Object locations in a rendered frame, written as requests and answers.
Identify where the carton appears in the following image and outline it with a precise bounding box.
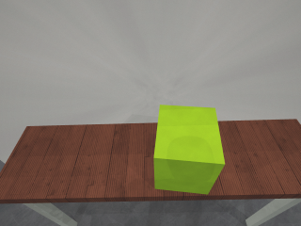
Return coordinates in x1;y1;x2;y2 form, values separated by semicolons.
153;105;225;195

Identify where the table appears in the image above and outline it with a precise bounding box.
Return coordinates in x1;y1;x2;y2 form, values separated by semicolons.
0;119;301;226

